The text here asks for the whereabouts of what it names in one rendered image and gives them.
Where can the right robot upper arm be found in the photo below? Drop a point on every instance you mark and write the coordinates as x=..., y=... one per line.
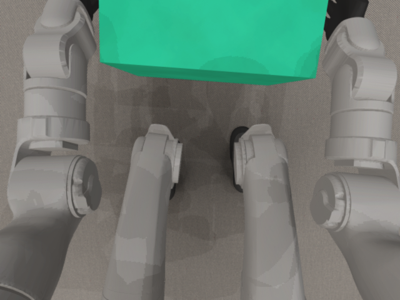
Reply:
x=361, y=212

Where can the robot right thigh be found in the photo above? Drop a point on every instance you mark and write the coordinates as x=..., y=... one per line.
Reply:
x=271, y=268

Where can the robot right foot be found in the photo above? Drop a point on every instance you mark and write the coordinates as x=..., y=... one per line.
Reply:
x=236, y=134

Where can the robot left forearm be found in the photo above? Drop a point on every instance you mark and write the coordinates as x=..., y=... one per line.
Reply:
x=56, y=60

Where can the right robot hand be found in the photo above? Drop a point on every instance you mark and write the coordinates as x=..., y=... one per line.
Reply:
x=343, y=9

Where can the carton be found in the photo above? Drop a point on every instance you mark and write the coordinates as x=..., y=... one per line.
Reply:
x=261, y=42

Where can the left robot hand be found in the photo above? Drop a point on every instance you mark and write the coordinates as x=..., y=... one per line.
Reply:
x=91, y=6

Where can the robot right forearm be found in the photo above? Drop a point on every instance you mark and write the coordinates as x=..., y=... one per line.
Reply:
x=363, y=83

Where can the left robot upper arm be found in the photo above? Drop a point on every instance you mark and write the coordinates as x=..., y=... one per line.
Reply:
x=49, y=196

